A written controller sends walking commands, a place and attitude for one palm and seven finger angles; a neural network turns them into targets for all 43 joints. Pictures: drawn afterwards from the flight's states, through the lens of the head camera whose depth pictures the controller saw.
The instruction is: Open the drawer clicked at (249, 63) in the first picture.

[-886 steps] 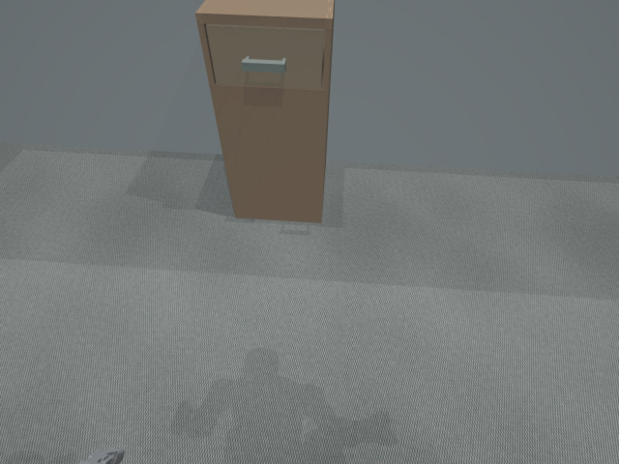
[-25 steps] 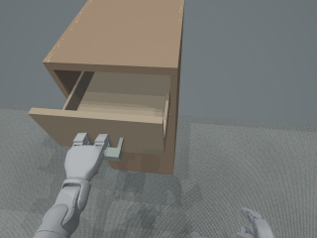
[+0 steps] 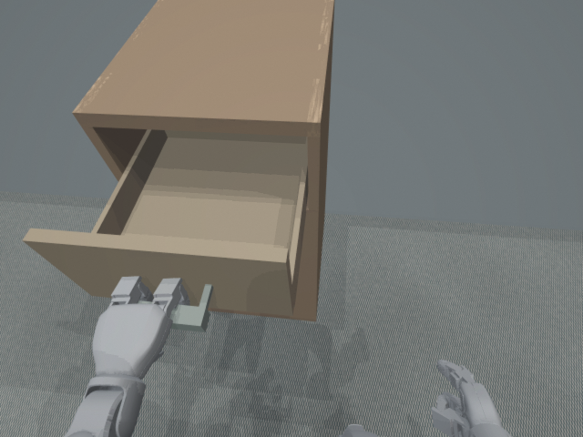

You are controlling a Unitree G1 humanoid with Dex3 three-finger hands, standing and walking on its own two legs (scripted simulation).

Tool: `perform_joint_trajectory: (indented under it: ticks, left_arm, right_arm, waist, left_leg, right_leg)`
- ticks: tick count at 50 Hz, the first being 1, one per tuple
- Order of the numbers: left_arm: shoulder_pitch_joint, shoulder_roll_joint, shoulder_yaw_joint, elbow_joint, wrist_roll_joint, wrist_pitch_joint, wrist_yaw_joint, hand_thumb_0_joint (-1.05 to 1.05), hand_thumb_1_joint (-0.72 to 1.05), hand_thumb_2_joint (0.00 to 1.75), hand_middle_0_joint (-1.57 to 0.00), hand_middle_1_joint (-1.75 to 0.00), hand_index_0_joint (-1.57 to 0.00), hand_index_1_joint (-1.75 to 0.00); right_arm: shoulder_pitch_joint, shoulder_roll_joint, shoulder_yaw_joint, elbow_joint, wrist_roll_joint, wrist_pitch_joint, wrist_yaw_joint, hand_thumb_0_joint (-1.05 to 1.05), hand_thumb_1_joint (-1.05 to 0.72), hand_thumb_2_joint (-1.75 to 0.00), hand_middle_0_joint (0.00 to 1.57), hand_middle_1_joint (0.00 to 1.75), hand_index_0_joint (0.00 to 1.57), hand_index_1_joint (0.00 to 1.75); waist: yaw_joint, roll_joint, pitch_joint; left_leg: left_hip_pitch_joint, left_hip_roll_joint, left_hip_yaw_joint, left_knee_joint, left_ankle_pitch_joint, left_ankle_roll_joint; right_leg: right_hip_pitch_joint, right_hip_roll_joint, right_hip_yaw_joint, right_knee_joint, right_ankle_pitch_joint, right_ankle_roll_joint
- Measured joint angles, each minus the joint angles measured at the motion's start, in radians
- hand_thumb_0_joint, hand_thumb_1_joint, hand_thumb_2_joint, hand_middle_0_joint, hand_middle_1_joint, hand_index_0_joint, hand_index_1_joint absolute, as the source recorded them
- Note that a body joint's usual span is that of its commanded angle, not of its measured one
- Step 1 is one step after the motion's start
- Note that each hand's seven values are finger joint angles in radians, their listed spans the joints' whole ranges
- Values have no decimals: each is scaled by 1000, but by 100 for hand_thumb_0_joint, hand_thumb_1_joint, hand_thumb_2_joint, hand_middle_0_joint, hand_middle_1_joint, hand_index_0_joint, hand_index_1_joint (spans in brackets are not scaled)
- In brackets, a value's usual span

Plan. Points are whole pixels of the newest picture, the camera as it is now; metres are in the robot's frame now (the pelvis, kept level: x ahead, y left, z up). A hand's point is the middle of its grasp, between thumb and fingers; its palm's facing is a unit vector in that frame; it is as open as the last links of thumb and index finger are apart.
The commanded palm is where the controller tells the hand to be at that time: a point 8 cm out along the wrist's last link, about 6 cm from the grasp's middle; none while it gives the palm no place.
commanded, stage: pull the drawer open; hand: left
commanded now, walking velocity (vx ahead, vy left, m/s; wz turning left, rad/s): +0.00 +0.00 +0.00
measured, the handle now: (165, 300) +0.30 +0.20 +0.00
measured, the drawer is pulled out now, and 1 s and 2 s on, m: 0.22 0.30 0.30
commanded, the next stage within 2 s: open the thumb to release the handle in 0.90 s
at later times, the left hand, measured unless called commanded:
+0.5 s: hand (141, 382) +0.19 +0.21 -0.02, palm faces -0.03 -0.08 -1.00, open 6.0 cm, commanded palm +0.15 +0.23 +0.04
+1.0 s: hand (132, 407) +0.16 +0.22 -0.02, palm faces -0.05 -0.08 -1.00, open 6.0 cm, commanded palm +0.14 +0.22 +0.04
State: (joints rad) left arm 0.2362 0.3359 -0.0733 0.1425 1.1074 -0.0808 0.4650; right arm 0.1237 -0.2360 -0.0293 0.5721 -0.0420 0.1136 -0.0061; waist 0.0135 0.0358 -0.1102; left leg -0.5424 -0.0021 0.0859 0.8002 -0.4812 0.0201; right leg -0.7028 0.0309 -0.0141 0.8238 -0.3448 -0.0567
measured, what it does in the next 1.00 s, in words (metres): stands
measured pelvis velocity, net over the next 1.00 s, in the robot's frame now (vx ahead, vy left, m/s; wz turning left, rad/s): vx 0.00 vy -0.01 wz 0.00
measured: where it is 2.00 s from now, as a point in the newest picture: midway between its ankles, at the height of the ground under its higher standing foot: outside the picture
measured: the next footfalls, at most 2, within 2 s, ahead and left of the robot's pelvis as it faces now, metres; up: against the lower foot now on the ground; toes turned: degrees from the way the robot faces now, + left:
none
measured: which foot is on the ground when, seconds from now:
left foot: down 0.00-1.00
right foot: down 0.00-1.00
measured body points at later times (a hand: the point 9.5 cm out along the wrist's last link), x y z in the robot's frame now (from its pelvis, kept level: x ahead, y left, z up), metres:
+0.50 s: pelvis +0.00 +0.00 -0.01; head +0.06 -0.03 +0.44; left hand +0.19 +0.22 +0.04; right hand +0.20 -0.23 -0.12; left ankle -0.06 +0.10 -0.70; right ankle +0.03 -0.08 -0.70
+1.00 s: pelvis +0.00 -0.01 -0.02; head +0.07 -0.04 +0.42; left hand +0.16 +0.22 +0.04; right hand +0.20 -0.23 -0.13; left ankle -0.06 +0.10 -0.70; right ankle +0.03 -0.08 -0.70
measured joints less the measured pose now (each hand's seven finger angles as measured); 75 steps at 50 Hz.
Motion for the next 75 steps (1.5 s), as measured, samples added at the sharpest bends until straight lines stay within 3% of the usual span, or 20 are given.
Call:
perform_joint_trajectory:
  ticks: [17, 38, 51, 56, 63, 75]
  left_arm:
    - [149, 9, -2, -120, -2, -4, 26, 5, 65, 78, -28, -132, -42, -135]
    - [351, 35, 37, -253, -12, -55, 64, 6, 66, 74, -27, -131, -42, -135]
    - [378, 45, 60, -275, -32, -65, 66, 5, 66, 72, -28, -132, -42, -135]
    - [326, 32, 42, -253, -20, -67, 82, 4, 63, 76, -31, -132, -42, -134]
    - [282, 10, 27, -231, -31, -32, 66, 2, 44, 70, -36, -129, -39, -131]
    - [255, 26, 36, -204, -38, -40, 28, 0, -23, 42, -34, -123, -34, -123]
  right_arm:
    - [-17, 10, 18, -24, -8, -2, 7, 1, -91, -89, 20, 30, 21, 30]
    - [-6, -7, 17, -56, -21, 6, 27, 1, -91, -89, 20, 30, 20, 30]
    - [-7, -6, 22, -69, -22, 14, 24, 1, -91, -89, 20, 30, 21, 30]
    - [1, -17, 2, -52, -31, 9, 17, 1, -91, -89, 20, 30, 20, 30]
    - [1, -5, 16, -45, -18, 14, 8, 1, -91, -89, 20, 30, 20, 30]
    - [-5, -1, 27, -52, -16, 0, -2, 1, -91, -89, 20, 30, 21, 30]
  waist:
    - [19, 2, -1]
    - [30, -6, -11]
    - [18, -5, -17]
    - [36, 5, -18]
    - [43, 7, -12]
    - [41, 1, -1]
  left_leg:
    - [-24, -2, -6, 58, -31, -3]
    - [-78, 2, -2, 121, -60, -7]
    - [-103, 5, 2, 137, -66, -9]
    - [-128, -4, -16, 161, -69, -8]
    - [-107, -7, -22, 149, -59, -11]
    - [-79, -4, -34, 112, -30, -20]
  right_leg:
    - [-26, -4, -6, 62, -34, -4]
    - [-84, -1, -3, 127, -60, -10]
    - [-113, 3, 1, 145, -64, -13]
    - [-129, -10, -15, 162, -71, -12]
    - [-106, -13, -20, 154, -66, -15]
    - [-71, -11, -32, 111, -40, -24]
